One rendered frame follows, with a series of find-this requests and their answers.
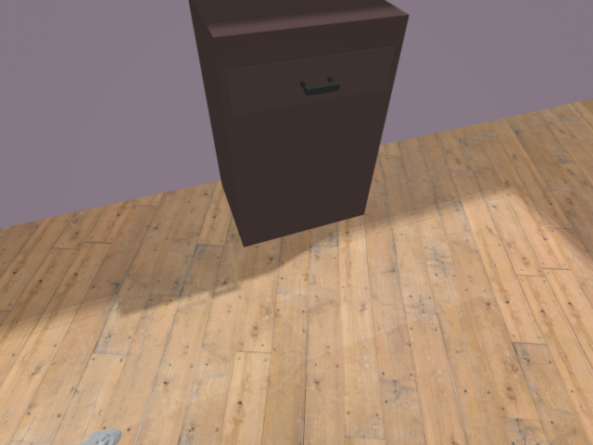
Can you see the handle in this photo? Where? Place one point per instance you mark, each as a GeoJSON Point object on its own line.
{"type": "Point", "coordinates": [322, 88]}

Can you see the drawer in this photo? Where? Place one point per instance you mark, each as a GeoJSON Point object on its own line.
{"type": "Point", "coordinates": [276, 85]}

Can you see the cabinet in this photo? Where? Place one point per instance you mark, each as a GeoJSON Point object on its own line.
{"type": "Point", "coordinates": [290, 169]}

